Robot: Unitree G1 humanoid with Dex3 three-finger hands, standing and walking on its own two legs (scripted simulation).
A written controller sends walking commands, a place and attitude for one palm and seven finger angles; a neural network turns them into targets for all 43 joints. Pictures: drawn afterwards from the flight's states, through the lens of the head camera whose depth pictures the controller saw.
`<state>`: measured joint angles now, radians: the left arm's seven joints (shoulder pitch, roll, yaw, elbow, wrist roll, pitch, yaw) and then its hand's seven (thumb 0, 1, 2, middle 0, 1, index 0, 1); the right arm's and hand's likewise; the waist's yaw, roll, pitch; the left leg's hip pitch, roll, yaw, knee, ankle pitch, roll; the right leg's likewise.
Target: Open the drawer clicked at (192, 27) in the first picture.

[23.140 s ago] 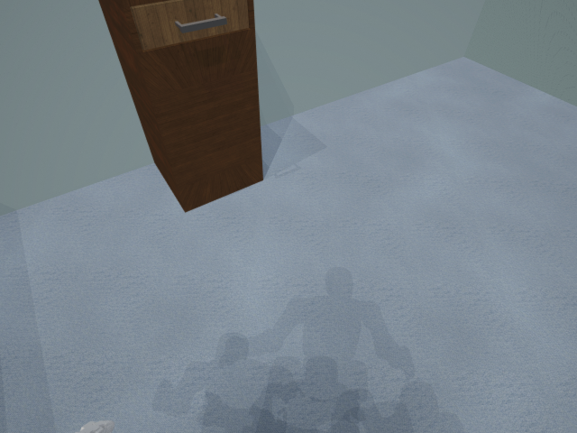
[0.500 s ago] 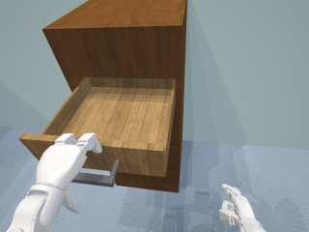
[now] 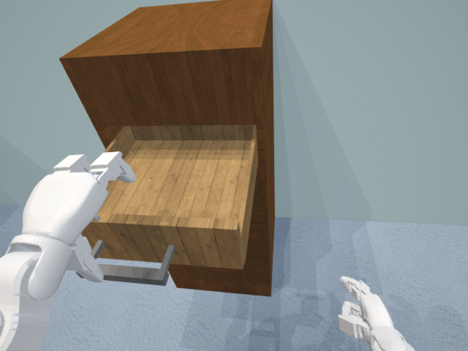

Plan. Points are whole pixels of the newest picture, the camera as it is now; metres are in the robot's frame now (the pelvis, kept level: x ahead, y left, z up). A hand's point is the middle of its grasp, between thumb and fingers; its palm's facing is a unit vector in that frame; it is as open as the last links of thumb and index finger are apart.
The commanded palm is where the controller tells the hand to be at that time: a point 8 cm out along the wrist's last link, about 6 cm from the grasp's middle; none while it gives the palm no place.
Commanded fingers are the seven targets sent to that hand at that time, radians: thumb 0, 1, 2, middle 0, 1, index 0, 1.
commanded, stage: lift the hand off the handle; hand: left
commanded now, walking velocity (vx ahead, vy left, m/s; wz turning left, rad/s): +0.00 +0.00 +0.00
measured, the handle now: (127, 261) +0.23 +0.24 +0.05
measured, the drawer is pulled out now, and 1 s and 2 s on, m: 0.30 0.30 0.30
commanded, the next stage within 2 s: draw the hand back to the body in 0.04 s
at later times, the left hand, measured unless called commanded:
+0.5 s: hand (74, 230) +0.20 +0.26 +0.18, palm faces +0.16 -0.07 -0.98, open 13.9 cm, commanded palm +0.16 +0.25 +0.25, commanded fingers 0.00 -0.50 0.30 -0.30 -1.20 -0.30 -1.20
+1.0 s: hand (80, 203) +0.21 +0.23 +0.23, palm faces +0.40 -0.86 -0.31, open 13.1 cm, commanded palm +0.16 +0.27 +0.24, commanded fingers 0.00 -0.01 0.51 -0.26 -0.88 -0.26 -0.88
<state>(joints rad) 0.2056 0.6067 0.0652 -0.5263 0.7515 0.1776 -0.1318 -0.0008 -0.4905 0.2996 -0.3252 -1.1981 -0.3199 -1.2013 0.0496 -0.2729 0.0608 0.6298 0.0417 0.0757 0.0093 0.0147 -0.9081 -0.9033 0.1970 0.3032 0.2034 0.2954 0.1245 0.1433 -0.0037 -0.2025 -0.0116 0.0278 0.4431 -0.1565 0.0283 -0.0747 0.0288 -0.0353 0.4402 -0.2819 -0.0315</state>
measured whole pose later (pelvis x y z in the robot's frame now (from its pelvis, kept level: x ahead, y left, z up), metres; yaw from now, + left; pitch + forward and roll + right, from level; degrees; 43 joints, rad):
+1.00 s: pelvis +0.01 +0.01 +0.00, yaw -1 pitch -5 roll -1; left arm 0.38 0.34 0.33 -0.62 -0.09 -0.15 0.09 -0.01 -0.31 0.38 -0.31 -1.08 -0.30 -1.08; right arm 0.19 -0.19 0.07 0.62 0.01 -0.12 -0.05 0.01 -0.91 -0.90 0.20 0.30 0.21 0.30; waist 0.07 0.04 0.03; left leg -0.18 0.00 0.04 0.45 -0.19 0.03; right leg -0.03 0.04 -0.02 0.39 -0.28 -0.03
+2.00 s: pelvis +0.03 -0.01 +0.00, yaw -2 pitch -1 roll -1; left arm 0.43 0.41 0.47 -0.57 -0.08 -0.19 0.09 0.01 0.89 0.90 -0.21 -0.30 -0.21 -0.30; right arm 0.17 -0.24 0.01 0.58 0.03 -0.04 -0.04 0.01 -0.91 -0.90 0.20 0.30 0.21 0.30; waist 0.05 0.08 0.00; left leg -0.25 0.03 0.05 0.49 -0.22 0.01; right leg -0.10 0.07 -0.01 0.40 -0.29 -0.05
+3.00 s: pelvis -0.16 +0.03 -0.01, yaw -6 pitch +2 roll -3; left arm 0.48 0.47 0.51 -0.75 -0.09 -0.27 0.12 0.01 0.89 0.90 -0.21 -0.30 -0.21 -0.30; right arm 0.15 -0.18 0.02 0.62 0.00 -0.10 -0.01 0.01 -0.90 -0.90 0.20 0.30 0.21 0.30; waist 0.01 0.04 0.03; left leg -0.55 0.04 0.01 0.64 -0.22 -0.01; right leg -0.20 0.05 -0.05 0.50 -0.32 -0.03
